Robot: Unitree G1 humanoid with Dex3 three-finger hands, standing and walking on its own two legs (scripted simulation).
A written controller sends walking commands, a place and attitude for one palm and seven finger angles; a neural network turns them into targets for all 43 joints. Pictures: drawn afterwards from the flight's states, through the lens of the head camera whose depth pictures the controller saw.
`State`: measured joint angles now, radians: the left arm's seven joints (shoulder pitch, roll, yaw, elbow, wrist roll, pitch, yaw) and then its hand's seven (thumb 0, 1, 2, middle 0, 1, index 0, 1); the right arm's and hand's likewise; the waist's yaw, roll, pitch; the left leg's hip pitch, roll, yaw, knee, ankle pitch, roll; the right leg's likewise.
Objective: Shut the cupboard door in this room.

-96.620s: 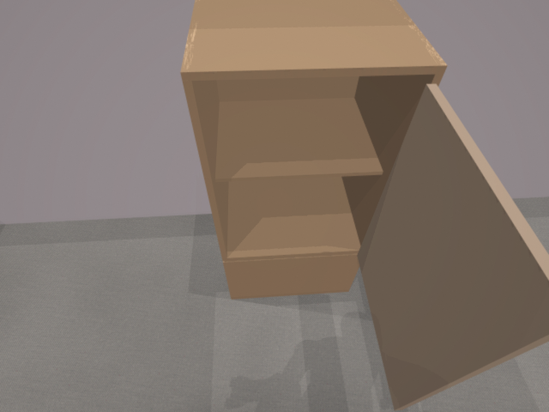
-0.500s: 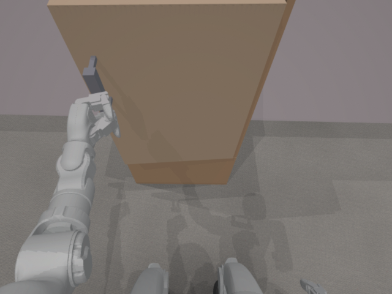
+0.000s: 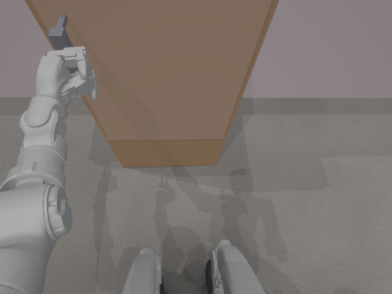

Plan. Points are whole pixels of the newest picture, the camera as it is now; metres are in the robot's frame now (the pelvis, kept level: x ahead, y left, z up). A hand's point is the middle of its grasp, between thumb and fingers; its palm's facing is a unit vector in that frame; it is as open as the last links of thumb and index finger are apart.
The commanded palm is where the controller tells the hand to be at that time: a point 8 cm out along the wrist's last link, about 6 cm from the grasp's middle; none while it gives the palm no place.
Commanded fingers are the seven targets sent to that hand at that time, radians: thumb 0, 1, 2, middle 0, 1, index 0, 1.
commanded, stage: push the door shut along its arc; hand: left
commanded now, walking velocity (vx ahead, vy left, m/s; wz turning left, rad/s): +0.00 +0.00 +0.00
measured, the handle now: (74, 54) +0.58 +0.21 +0.08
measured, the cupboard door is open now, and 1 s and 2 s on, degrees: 0 0 0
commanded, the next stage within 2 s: pull the fist back off the door in 0.22 s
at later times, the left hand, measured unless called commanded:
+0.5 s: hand (94, 76) +0.52 +0.16 +0.09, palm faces +0.11 -0.99 +0.00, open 3.3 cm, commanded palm +0.53 +0.19 +0.08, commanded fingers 0.00 0.90 0.90 -1.30 -1.50 -1.30 -1.50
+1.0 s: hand (109, 88) +0.50 +0.14 +0.07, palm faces +0.07 -1.00 -0.02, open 3.1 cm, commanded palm +0.45 +0.19 +0.08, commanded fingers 0.00 0.90 0.90 -1.30 -1.50 -1.30 -1.50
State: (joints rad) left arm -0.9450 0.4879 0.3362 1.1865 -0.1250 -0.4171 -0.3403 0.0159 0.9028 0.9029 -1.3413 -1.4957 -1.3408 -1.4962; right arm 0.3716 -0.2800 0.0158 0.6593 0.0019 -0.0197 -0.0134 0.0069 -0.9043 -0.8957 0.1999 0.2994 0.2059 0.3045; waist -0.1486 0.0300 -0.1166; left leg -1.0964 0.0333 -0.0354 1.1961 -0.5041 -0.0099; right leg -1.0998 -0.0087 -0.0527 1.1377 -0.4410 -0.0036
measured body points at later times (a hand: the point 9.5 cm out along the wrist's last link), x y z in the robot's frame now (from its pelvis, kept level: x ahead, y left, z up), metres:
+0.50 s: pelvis -0.04 +0.01 -0.02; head +0.10 +0.04 +0.41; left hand +0.51 +0.22 +0.09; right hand -0.01 -0.26 -0.12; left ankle +0.03 +0.12 -0.64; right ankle +0.05 -0.12 -0.64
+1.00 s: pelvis +0.00 +0.01 +0.01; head +0.13 +0.01 +0.44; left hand +0.49 +0.19 +0.07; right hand +0.00 -0.26 -0.11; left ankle +0.03 +0.12 -0.64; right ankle +0.05 -0.12 -0.64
